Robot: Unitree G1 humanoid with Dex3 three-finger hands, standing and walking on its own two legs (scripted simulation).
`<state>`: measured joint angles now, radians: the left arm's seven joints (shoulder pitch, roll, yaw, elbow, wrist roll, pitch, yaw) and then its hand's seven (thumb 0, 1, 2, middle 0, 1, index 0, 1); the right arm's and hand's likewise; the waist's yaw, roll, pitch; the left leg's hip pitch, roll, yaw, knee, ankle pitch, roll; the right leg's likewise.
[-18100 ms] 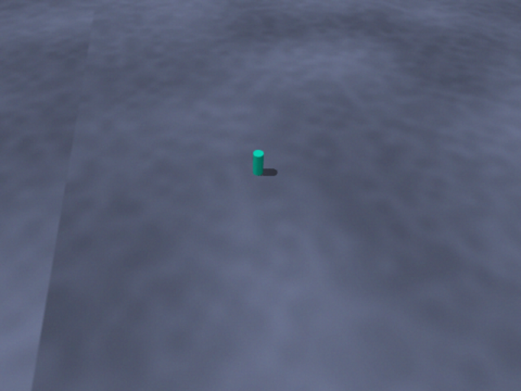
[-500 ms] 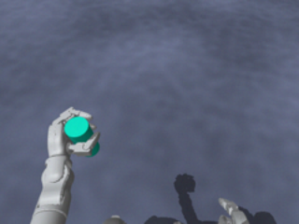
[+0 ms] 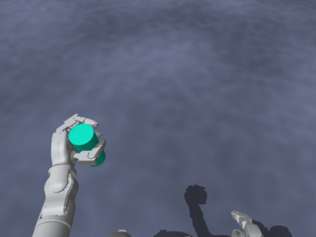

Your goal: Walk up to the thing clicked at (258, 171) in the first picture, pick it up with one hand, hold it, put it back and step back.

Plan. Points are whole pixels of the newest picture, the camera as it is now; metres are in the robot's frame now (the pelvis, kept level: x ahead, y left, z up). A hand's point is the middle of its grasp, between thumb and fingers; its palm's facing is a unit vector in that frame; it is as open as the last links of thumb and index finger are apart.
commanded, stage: hold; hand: left
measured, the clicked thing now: (89, 147) +0.33 +0.18 +0.02
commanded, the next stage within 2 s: crouch in 1.66 s
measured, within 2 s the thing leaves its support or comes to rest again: neither
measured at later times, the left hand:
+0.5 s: hand (90, 142) +0.33 +0.17 +0.05, palm faces +0.18 -0.98 +0.00, open 7.6 cm
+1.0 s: hand (89, 142) +0.33 +0.17 +0.05, palm faces +0.19 -0.98 +0.00, open 7.6 cm
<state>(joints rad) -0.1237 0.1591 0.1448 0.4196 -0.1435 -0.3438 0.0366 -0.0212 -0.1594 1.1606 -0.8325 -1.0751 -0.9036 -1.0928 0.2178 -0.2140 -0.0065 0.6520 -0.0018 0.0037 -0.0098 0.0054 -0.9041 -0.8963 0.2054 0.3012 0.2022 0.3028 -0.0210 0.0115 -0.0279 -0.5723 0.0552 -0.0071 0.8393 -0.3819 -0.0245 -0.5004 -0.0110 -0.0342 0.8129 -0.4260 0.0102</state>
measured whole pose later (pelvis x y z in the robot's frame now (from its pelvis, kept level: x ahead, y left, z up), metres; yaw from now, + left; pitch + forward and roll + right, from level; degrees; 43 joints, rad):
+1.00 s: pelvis +0.00 +0.00 +0.00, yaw +0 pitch +6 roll -1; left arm -0.12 0.16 0.15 0.44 -0.14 -0.37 0.03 -0.02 -0.16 1.16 -0.83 -1.07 -0.91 -1.09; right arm 0.21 -0.21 -0.01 0.66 0.00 0.00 -0.01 0.01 -0.90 -0.90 0.21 0.30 0.20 0.30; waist -0.02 0.01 -0.03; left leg -0.56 0.05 -0.01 0.83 -0.38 -0.02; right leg -0.49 -0.01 -0.03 0.81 -0.43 0.01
